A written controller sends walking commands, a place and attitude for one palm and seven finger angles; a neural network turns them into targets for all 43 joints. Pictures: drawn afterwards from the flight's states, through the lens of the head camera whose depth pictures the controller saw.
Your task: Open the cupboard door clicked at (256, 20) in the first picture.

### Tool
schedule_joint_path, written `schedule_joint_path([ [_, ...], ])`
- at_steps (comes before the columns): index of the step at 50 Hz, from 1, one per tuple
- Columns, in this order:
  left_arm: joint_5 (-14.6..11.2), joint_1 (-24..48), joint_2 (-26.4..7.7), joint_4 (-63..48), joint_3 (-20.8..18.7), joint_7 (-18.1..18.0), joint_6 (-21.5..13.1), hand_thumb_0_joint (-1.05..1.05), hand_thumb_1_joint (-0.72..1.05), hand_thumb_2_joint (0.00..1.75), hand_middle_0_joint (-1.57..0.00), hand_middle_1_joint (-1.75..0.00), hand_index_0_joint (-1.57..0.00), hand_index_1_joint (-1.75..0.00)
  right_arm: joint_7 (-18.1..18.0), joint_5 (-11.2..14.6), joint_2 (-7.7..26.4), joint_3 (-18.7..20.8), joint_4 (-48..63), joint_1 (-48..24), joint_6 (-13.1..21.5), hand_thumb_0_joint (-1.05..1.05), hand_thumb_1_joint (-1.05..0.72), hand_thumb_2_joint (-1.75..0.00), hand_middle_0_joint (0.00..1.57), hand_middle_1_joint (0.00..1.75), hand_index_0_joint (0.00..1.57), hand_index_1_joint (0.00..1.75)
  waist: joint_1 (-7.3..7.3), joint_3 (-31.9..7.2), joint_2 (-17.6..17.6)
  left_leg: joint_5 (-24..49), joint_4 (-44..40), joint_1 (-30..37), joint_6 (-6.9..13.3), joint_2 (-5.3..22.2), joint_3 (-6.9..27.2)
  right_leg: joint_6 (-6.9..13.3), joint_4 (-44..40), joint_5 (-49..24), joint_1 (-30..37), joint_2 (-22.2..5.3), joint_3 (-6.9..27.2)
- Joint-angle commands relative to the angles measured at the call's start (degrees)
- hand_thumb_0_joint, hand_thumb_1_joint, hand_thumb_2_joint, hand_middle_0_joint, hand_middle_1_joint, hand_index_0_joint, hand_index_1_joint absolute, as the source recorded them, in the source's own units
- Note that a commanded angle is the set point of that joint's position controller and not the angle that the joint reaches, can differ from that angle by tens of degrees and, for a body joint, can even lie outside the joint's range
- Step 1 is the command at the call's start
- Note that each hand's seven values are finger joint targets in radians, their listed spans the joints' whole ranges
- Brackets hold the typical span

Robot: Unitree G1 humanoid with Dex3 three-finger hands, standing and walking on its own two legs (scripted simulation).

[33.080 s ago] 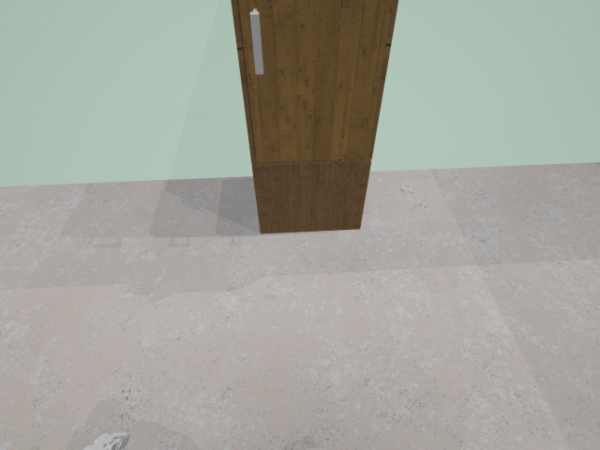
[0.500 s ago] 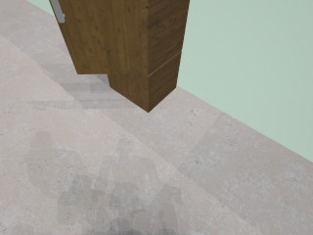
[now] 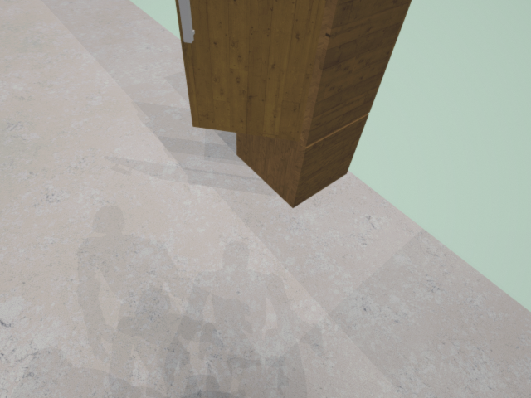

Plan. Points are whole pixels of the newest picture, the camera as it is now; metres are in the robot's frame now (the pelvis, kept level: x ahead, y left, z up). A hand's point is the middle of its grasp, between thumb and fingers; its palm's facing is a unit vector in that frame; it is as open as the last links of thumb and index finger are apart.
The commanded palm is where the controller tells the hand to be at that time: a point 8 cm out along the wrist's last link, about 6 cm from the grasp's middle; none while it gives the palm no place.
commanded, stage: take the last steps up to it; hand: left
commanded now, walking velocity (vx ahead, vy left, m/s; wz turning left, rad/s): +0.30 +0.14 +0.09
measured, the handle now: (187, 9) +1.03 +0.32 +0.10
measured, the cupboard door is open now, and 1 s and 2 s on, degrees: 43 43 43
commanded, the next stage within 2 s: come to a stop and stand still in 1.10 s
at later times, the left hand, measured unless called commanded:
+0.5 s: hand (180, 329) +0.25 +0.17 -0.15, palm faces +0.07 -0.98 -0.19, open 7.4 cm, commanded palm none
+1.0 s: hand (136, 285) +0.33 +0.29 -0.16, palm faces +0.10 -0.98 -0.18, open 7.4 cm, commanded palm none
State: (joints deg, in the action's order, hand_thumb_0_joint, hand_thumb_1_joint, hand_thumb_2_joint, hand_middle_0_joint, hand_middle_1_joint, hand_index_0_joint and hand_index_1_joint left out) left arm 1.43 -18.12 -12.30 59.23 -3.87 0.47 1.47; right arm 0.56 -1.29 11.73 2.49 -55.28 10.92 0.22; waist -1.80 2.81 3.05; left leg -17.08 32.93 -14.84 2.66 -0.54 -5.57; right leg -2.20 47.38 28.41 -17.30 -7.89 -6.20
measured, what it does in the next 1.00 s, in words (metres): walks ahead: right foot, then left foot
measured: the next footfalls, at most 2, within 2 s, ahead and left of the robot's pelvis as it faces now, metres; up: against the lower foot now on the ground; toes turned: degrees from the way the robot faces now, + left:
right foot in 0.38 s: +0.22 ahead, -0.11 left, +0.00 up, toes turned -6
left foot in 0.80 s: +0.37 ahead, +0.20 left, +0.00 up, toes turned +11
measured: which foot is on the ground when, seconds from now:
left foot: down 0.00-0.40, up 0.42-0.78, down 0.80-1.00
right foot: up 0.00-0.36, down 0.38-0.80, up 0.82-1.00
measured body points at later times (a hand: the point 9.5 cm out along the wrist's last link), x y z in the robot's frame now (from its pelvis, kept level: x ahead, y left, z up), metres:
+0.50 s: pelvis +0.15 +0.00 +0.00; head +0.17 -0.02 +0.45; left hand +0.24 +0.22 -0.13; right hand +0.09 -0.23 -0.16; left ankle +0.06 +0.10 -0.66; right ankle +0.18 -0.10 -0.73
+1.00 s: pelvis +0.33 +0.10 +0.01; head +0.35 +0.11 +0.46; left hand +0.32 +0.34 -0.15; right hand +0.41 -0.13 -0.13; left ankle +0.33 +0.19 -0.73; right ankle +0.32 -0.02 -0.65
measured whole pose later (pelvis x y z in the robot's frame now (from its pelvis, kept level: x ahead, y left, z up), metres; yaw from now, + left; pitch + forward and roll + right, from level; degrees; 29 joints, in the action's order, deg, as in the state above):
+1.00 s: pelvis +0.33 +0.10 +0.01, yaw +1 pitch +0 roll +1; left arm 1.5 -15.9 -10.3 61.5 -3.3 0.5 -0.3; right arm -1.6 -1.1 9.5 1.9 -56.8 12.2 4.7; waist -1.7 2.6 1.8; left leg -13.4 25.4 -12.0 3.2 0.2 -10.3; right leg 0.1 64.2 19.7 -28.9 -6.5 -4.4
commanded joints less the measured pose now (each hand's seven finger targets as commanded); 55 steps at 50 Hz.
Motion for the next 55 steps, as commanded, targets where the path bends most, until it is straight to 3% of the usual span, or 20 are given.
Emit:
schedule_joint_path([
  [1, 0.2, 11.2, -3.9, -7.9, -0.6, 0.7, -2.6, 0.00, 0.90, 0.90, -0.20, -0.30, -0.20, -0.30, -1.8, -0.4, 8.7, 1.6, 0.2, 10.1, 1.5, 0.00, -0.90, -0.90, 0.20, 0.30, 0.20, 0.30, 4.97, 0.6, -10.9, -5.6, -21.9, 10.1, 9.7, 18.3, 25.0, 1.6, 20.5, -3.1, -23.4, -0.4, 4.8],
  [6, -0.1, 8.0, -2.5, -5.5, 0.2, 1.0, -2.3, 0.00, 0.90, 0.90, -0.20, -0.30, -0.20, -0.30, -2.0, 0.0, 6.6, 0.5, -2.0, 10.7, 3.3, 0.00, -0.90, -0.90, 0.20, 0.30, 0.20, 0.30, 2.38, 1.1, -7.5, 15.9, -21.8, 11.6, 8.8, 13.5, 13.6, 0.8, 10.7, -11.0, -18.3, 0.3, 2.8],
  [14, -0.1, 14.5, -1.7, -7.9, 0.7, 0.8, -2.4, 0.00, 0.90, 0.90, -0.20, -0.30, -0.20, -0.30, -1.7, -0.4, 5.8, 0.1, -6.1, 15.3, 3.0, 0.00, -0.90, -0.90, 0.20, 0.30, 0.20, 0.30, 3.23, 5.0, -7.4, 14.7, -21.5, 8.2, 8.9, 13.7, 11.5, 1.5, -6.1, -12.6, -9.4, 3.0, 0.0],
  [17, 0.0, 6.6, -3.1, -5.6, -0.3, 0.7, -3.2, 0.00, 0.90, 0.90, -0.20, -0.30, -0.20, -0.30, -1.8, -0.2, 5.2, -0.2, -6.8, 14.3, 2.9, 0.00, -0.90, -0.90, 0.20, 0.30, 0.20, 0.30, -0.80, 2.8, -3.6, 17.5, -10.6, 3.1, 5.8, 10.4, 8.5, 2.8, -15.8, -15.7, 6.6, 5.3, -0.9],
  [18, 0.2, -1.1, -5.7, -3.4, -1.2, 0.4, -3.9, 0.00, 0.90, 0.90, -0.20, -0.30, -0.20, -0.30, -1.6, 0.4, 4.5, -0.2, -6.6, 13.6, 3.2, 0.00, -0.90, -0.90, 0.20, 0.30, 0.20, 0.30, -4.18, -1.2, 0.7, 17.4, 0.1, -3.2, 3.6, 6.9, 5.8, 4.5, -18.9, -15.9, 19.7, 2.1, 4.2],
  [19, 0.5, -10.2, -11.2, -1.1, -2.8, -0.2, -4.6, 0.00, 0.90, 0.90, -0.20, -0.30, -0.20, -0.30, -1.3, 1.1, 2.8, -0.1, -5.1, 14.9, 3.5, 0.00, -0.90, -0.90, 0.20, 0.30, 0.20, 0.30, -6.67, -8.2, 12.1, 1.8, 16.7, -15.6, 0.0, -0.5, 0.7, 10.5, -25.7, -13.0, 33.7, -13.6, 25.5],
  [20, -0.5, -12.2, -13.6, -0.7, -3.1, -0.5, -4.4, 0.00, 0.90, 0.90, -0.20, -0.30, -0.20, -0.30, -1.1, 0.7, 3.8, 0.3, -3.6, 13.1, 3.2, 0.00, -0.90, -0.90, 0.20, 0.30, 0.20, 0.30, -5.91, -8.5, 11.5, -16.8, 31.8, -20.3, -1.1, -1.1, 3.3, 15.1, -34.1, -11.3, 30.8, -22.9, 36.8],
  [21, -0.8, -7.0, -11.5, -2.4, -2.9, -1.2, -4.0, 0.00, 0.90, 0.90, -0.20, -0.30, -0.20, -0.30, -1.0, 0.5, 5.2, 0.9, -3.4, 11.3, 2.6, 0.00, -0.90, -0.90, 0.20, 0.30, 0.20, 0.30, -3.99, -2.6, 4.3, -12.9, 35.8, -21.8, -1.1, 3.2, 7.4, 15.5, -36.1, -3.4, 23.1, -22.2, 34.0],
  [23, -0.6, 0.3, -5.5, -3.5, -1.1, -1.4, -4.2, 0.00, 0.90, 0.90, -0.20, -0.30, -0.20, -0.30, -0.5, 0.0, 2.0, 0.7, -3.5, 6.6, 1.6, 0.00, -0.90, -0.90, 0.20, 0.30, 0.20, 0.30, -0.83, 4.6, 3.9, -4.5, 34.4, -20.7, -2.1, 6.6, 8.2, 11.8, -38.2, -3.7, 7.6, -16.5, 22.8],
  [27, -0.4, 1.0, -3.1, -2.7, -0.5, -1.0, -5.7, 0.00, 0.90, 0.90, -0.20, -0.30, -0.20, -0.30, 0.7, -0.3, -1.2, 0.6, -4.5, 9.7, 0.2, 0.00, -0.90, -0.90, 0.20, 0.30, 0.20, 0.30, 1.97, 1.3, 4.2, 3.6, 24.7, -14.1, -4.3, 7.2, 3.6, 8.7, -39.8, -13.4, 3.2, -10.6, 7.8],
  [30, -0.2, -0.7, -3.7, -1.6, -1.1, -0.7, -6.3, 0.00, 0.90, 0.90, -0.20, -0.30, -0.20, -0.30, 1.3, -0.4, -2.0, 0.6, -2.8, 6.0, 0.5, 0.00, -0.90, -0.90, 0.20, 0.30, 0.20, 0.30, 0.89, 0.5, 2.4, 6.3, 14.1, -14.1, -5.3, 6.6, 1.2, 9.2, -38.9, -18.2, 6.6, -9.6, 5.5],
  [35, 0.2, -2.4, -7.1, 0.7, -1.5, -0.4, -5.9, 0.00, 0.90, 0.90, -0.20, -0.30, -0.20, -0.30, 2.1, -0.1, -0.3, 0.7, 0.8, -0.9, 1.8, 0.00, -0.90, -0.90, 0.20, 0.30, 0.20, 0.30, -0.76, 0.2, 7.1, 5.0, 1.8, -10.9, -4.7, 4.4, -0.8, 8.4, -34.6, -21.1, 10.7, -10.4, 4.8],
  [38, 0.0, -1.0, -7.1, 0.8, -1.6, -0.4, -5.0, 0.00, 0.90, 0.90, -0.20, -0.30, -0.20, -0.30, 1.5, -0.3, 2.7, 1.2, -0.6, 4.7, 2.6, 0.00, -0.90, -0.90, 0.20, 0.30, 0.20, 0.30, 3.19, 0.0, 2.5, 5.9, -5.9, 4.7, -3.8, 2.1, -3.0, 6.1, -26.6, -17.8, 2.4, -7.7, 1.9],
  [39, -0.1, -1.3, -5.4, 0.5, -1.1, -0.1, -4.9, 0.00, 0.90, 0.90, -0.20, -0.30, -0.20, -0.30, 0.9, -0.5, 6.6, 2.1, -2.4, 11.5, 3.0, 0.00, -0.90, -0.90, 0.20, 0.30, 0.20, 0.30, 6.15, -4.2, -5.8, 3.5, -7.7, 15.8, -2.0, 5.5, 1.4, 4.5, -13.7, -17.8, -3.1, -4.1, -0.9],
  [40, -0.6, -2.4, -2.0, -1.0, -0.4, 0.1, -4.8, 0.00, 0.90, 0.90, -0.20, -0.30, -0.20, -0.30, -0.1, -1.3, 13.0, 3.8, -3.9, 19.2, 3.3, 0.00, -0.90, -0.90, 0.20, 0.30, 0.20, 0.30, 8.46, -9.3, -20.0, 2.0, -12.0, 24.6, 3.9, 19.2, 20.4, 1.8, 3.9, -0.8, -14.1, 3.8, -5.9],
  [41, -0.4, 1.7, -1.6, -3.5, 0.3, -0.1, -4.9, 0.00, 0.90, 0.90, -0.20, -0.30, -0.20, -0.30, -1.0, -0.8, 14.2, 3.7, -4.6, 22.7, 2.8, 0.00, -0.90, -0.90, 0.20, 0.30, 0.20, 0.30, 9.72, -9.8, -20.1, 4.5, -16.4, 25.4, 8.0, 24.0, 26.7, 2.5, 17.5, 6.1, -19.6, 5.1, -0.4],
  [43, -0.3, 5.5, -1.3, -3.4, 0.1, -0.2, -4.8, 0.00, 0.90, 0.90, -0.20, -0.30, -0.20, -0.30, -1.5, -0.6, 10.0, 2.3, -2.9, 15.0, 3.1, 0.00, -0.90, -0.90, 0.20, 0.30, 0.20, 0.30, 6.94, -4.3, -11.7, 7.5, -17.8, 14.8, 9.0, 22.8, 21.9, 3.4, 26.2, -0.5, -22.5, 0.8, 4.3],
  [46, 0.0, 1.8, -0.2, -1.3, 0.3, 0.5, -3.4, 0.00, 0.90, 0.90, -0.20, -0.30, -0.20, -0.30, -2.0, -0.4, 5.6, 0.5, -1.6, 7.9, 4.0, 0.00, -0.90, -0.90, 0.20, 0.30, 0.20, 0.30, 2.28, 0.6, -9.6, 11.0, -21.3, 4.8, 6.3, 18.8, 11.8, 2.4, 21.4, -8.4, -17.2, -1.0, 4.8],
  [50, -0.1, 2.4, 1.1, -2.0, 0.4, 0.4, -2.6, 0.00, 0.90, 0.90, -0.20, -0.30, -0.20, -0.30, -2.1, -0.4, 3.9, 0.5, -2.9, 9.1, 4.5, 0.00, -0.90, -0.90, 0.20, 0.30, 0.20, 0.30, 1.33, -0.7, -8.5, 21.1, -21.6, 6.4, 6.9, 16.6, 5.5, 1.9, 8.7, -12.1, -13.4, 0.1, 3.0],
  [55, 0.0, 7.1, 0.9, -3.9, 0.7, 0.3, -2.4, 0.00, 0.90, 0.90, -0.20, -0.30, -0.20, -0.30, -2.0, -0.6, 5.1, 0.3, -4.5, 10.3, 3.7, 0.00, -0.90, -0.90, 0.20, 0.30, 0.20, 0.30, 1.98, 0.7, -7.6, 22.3, -20.0, 6.9, 7.2, 16.3, 4.5, 2.5, -4.2, -13.5, -7.5, 2.6, 0.9],
])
